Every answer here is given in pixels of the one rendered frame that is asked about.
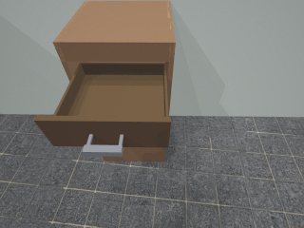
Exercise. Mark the handle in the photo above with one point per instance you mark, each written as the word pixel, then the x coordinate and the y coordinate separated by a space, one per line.
pixel 103 150

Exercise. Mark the drawer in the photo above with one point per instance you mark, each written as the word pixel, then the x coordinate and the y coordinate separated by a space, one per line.
pixel 108 100

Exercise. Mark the cabinet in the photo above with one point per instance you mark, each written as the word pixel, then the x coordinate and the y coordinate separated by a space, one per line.
pixel 121 31

